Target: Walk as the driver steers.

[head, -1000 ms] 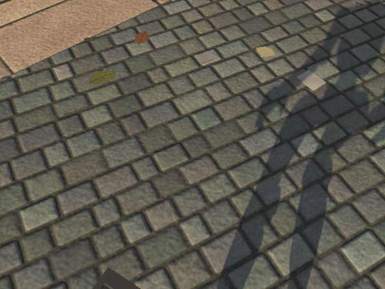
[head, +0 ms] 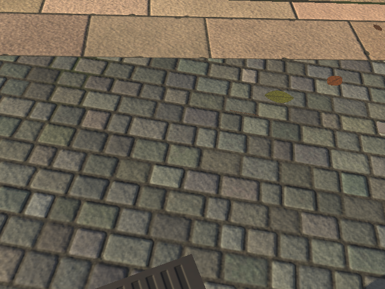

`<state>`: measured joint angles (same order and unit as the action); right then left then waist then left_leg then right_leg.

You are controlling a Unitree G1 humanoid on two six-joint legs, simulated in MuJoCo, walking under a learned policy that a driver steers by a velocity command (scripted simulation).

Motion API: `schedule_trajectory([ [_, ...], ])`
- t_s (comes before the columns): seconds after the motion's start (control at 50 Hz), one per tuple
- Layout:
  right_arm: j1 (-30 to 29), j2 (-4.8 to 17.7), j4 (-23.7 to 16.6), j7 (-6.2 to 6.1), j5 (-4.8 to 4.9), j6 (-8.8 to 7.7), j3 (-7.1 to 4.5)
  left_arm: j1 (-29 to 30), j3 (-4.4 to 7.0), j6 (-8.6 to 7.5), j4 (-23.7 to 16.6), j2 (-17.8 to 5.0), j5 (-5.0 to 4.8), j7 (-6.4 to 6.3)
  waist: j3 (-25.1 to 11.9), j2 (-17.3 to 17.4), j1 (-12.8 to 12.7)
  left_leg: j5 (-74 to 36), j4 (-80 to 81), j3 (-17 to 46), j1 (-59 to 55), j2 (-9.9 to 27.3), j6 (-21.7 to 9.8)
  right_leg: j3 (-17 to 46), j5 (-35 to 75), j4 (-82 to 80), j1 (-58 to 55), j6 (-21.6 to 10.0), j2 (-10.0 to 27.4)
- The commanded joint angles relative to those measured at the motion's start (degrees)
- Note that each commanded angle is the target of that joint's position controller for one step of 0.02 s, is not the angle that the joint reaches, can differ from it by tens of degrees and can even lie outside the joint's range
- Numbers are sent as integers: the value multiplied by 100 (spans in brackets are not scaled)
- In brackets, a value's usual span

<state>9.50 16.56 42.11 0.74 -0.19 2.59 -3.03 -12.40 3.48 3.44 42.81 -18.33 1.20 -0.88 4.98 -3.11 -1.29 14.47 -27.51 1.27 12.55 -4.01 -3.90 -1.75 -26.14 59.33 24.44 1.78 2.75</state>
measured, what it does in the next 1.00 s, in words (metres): walks ahead: right foot, then left foot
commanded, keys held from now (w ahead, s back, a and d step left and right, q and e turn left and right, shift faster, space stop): q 0.10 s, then no key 0.48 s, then w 0.42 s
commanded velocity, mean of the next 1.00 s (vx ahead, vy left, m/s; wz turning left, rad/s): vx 0.11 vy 0.00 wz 0.20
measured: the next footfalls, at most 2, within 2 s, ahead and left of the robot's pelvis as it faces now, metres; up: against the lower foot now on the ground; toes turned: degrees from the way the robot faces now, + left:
right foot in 0.40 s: +0.06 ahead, -0.11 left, +0.00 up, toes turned +10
left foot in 0.66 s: +0.00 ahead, +0.09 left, +0.00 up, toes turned +4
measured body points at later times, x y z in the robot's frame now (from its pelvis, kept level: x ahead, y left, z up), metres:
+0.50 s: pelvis +0.01 -0.03 +0.00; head +0.03 -0.05 +0.45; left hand +0.08 +0.25 -0.10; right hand +0.14 -0.27 -0.14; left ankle -0.01 +0.08 -0.72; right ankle +0.02 -0.12 -0.74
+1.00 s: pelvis +0.10 -0.03 +0.00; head +0.12 -0.04 +0.45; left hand +0.23 +0.25 -0.09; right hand +0.07 -0.31 -0.14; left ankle -0.04 +0.09 -0.74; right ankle +0.17 -0.12 -0.73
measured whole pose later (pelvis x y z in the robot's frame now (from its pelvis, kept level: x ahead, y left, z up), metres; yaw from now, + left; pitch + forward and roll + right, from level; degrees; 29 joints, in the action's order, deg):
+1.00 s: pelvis +0.10 -0.03 +0.00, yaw +9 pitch +0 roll +1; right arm 26.0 16.0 59.4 -0.1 -1.1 -2.6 -2.2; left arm -6.7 2.1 -1.5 43.2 -16.9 1.3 2.4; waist 2.0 0.8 3.7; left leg 19.6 -16.8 5.5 -2.8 -0.7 0.0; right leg -3.1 -16.5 35.6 22.5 -3.6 0.1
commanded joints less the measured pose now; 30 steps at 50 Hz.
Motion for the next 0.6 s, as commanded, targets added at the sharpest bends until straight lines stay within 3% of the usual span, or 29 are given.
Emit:
schedule_trajectory([
  [0.02, 48, 886, -296, -81, 24, -74, -211, -138, 163, -66, -320, -634, 46, 43, -685, 948, 60, -3233, 851, 1428, -963, 1305, -845, 300, 414, 377, 686, 77, -31],
  [0.1, 330, 1017, -231, -52, 2, -108, -265, 77, 130, 7, -415, -491, 6, 34, -637, 899, 173, -2390, 955, 1772, -957, 1266, -876, 364, 490, -35, 823, 126, -94],
  [0.26, 525, 914, -99, -81, -124, -120, -179, 300, 61, -25, -435, -356, -44, -12, -602, 957, 319, -1824, 932, 2092, -575, 1332, -942, 333, 286, -1180, 115, -60, -230],
  [0.34, 353, 865, -13, -94, -137, -99, -122, 144, 12, -70, -373, -300, -110, -57, -601, 982, 221, -2135, 743, 2233, -244, 1288, -804, 264, 241, -2129, -760, -227, -382],
  [0.38, 164, 750, 40, -134, -53, -81, -53, -232, -46, -134, -215, -143, -92, -97, -602, 820, -66, -1954, 512, 2189, 79, 1090, -511, 215, 1137, -3637, -1673, -325, -389],
  [0.4, 249, 564, 64, -154, -31, -106, 16, -251, -66, -208, -204, -207, -19, -138, -646, 547, -41, -1302, 400, 2134, 415, 900, -196, 635, 1671, -4246, -2214, -369, 4],
  [0.42, 553, 233, 76, -154, -35, -138, 104, -218, -68, -290, -281, -522, 96, -173, -819, -441, 143, -33, -375, 1546, 683, 390, 82, 1861, 1991, -4658, -2552, -568, 1195],
  [0.44, 554, 486, 117, -185, -2, -88, 31, 177, -32, -281, -315, -808, 31, -113, -499, -790, 248, 1180, -534, 779, 550, -232, 154, 2347, 2674, -4574, -1514, -1244, 1702],
  [0.46, 532, 673, 217, -183, -82, -48, -16, 256, -87, -309, -301, -560, -2, -66, -401, -605, 209, 1389, -1063, 701, 259, -41, 209, 2266, 2664, -4582, -1227, -1503, 1665],
  [0.48, 470, 614, 283, -152, -57, -35, -20, 354, -170, -343, -273, -354, -26, -40, -302, -530, 243, 1222, -1165, 677, 225, -16, 230, 2001, 2568, -4584, -1142, -1444, 1421],
  [0.52, 466, 493, 407, -95, -59, -20, 4, 424, -212, -363, -198, -315, -18, -66, -305, -603, 285, 924, -1100, 539, 189, 54, 324, 1500, 2722, -4435, -1297, -1191, 987],
  [0.58, 447, 321, 602, -104, -40, -30, 85, 208, -196, -359, -25, -396, -33, -56, -530, -488, 178, 723, -410, 246, 58, 87, 430, 1235, 3597, -4023, -1793, -1112, 781],
  [0.6, 503, 239, 689, -125, -41, -36, 127, 122, -200, -350, 40, -388, -31, -41, -708, -443, 164, 496, 21, 142, -179, 82, 420, 1247, 2868, -4076, -1856, -1051, 721],
])
Keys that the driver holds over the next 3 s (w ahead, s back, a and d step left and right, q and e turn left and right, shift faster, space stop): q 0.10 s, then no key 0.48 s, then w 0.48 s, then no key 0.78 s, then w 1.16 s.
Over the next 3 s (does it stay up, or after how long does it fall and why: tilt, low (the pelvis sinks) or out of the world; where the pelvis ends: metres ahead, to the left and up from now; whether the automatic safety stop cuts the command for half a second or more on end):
stays up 0.80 0.06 0.01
